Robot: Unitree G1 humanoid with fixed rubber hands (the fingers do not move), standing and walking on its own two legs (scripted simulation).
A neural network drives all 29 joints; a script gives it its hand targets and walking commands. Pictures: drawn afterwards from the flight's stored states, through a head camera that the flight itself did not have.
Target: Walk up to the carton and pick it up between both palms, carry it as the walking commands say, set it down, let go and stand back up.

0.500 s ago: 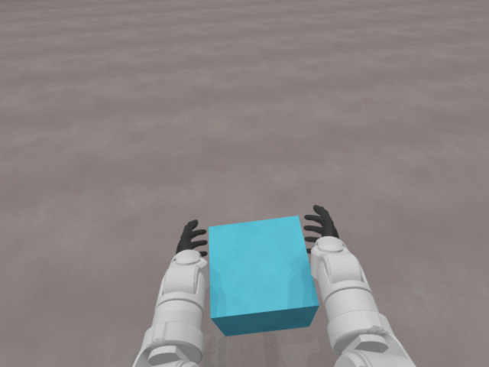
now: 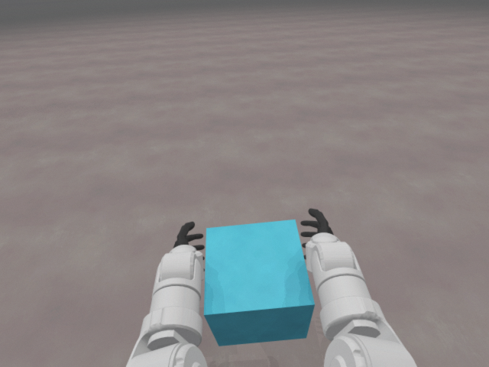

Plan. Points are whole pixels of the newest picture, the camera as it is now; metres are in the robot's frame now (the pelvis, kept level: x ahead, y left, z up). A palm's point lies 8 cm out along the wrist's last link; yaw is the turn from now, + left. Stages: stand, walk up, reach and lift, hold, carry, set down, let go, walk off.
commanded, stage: reach and lift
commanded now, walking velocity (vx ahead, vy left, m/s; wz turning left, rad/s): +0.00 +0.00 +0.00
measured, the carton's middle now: (256, 283) +0.31 +0.01 -0.03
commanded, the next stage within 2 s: hold in 0.84 s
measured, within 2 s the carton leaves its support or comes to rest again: neither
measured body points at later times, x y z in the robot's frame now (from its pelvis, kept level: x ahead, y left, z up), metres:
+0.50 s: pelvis +0.02 +0.01 +0.01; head -0.04 +0.01 +0.45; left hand +0.34 +0.14 +0.05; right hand +0.34 -0.12 +0.06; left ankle +0.04 +0.13 -0.74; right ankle +0.04 -0.13 -0.74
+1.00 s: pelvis +0.01 +0.00 +0.00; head -0.06 +0.00 +0.45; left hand +0.31 +0.14 +0.04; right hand +0.32 -0.13 +0.06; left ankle +0.04 +0.13 -0.74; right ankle +0.04 -0.13 -0.74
